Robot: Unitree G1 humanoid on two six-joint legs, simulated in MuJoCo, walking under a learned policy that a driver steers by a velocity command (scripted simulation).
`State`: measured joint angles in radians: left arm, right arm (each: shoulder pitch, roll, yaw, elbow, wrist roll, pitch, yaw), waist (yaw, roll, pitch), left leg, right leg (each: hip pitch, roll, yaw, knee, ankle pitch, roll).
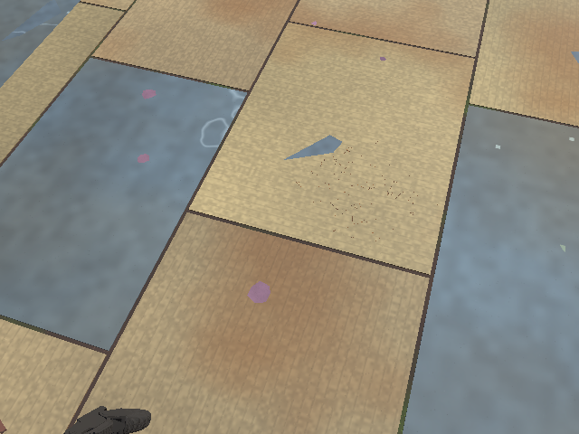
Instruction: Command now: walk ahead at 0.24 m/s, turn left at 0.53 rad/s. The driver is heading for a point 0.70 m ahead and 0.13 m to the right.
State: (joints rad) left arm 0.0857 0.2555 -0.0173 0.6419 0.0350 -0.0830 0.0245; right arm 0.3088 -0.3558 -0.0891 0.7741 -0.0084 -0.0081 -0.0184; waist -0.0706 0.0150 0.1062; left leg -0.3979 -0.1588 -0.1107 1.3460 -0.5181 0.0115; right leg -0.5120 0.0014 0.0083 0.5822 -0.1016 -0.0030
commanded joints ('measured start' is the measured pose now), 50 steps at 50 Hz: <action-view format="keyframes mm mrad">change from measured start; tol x16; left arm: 1 161 64 28 -18 -6 3 11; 32 264 69 100 26 -35 138 -60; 35 353 325 165 8 -6 121 -37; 39 170 207 139 -30 -34 139 -15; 50 321 186 120 35 -20 49 -35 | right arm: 1 36 -41 2 -80 -28 26 30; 50 -253 -29 18 -112 -29 0 49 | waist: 1 77 -94 -273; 13 38 -163 -206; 16 127 212 -158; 31 77 159 -194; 35 167 -321 -77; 38 78 -118 -64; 50 157 -153 -73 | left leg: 1 -212 101 3 3 51 -37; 13 245 106 115 -781 302 14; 16 227 497 -270 -1108 356 130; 18 41 438 -173 -1113 274 184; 23 240 437 2 -1007 768 223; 30 266 468 95 -929 662 173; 32 192 453 161 -829 555 105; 34 -192 271 308 -426 -52 -66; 36 -330 183 72 -232 -90 -66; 50 -333 208 108 -567 385 -65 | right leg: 1 425 -293 284 -184 584 -225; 7 236 -244 96 -235 672 -204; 14 57 -176 90 -201 -14 -100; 16 56 0 -26 -49 -358 -1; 23 18 7 -13 497 -395 24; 32 303 24 -109 -39 -238 -33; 35 371 -374 602 -283 379 -270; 39 384 -166 351 -246 240 -206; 43 436 -135 469 -400 -533 -220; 50 494 -168 408 -447 -419 -208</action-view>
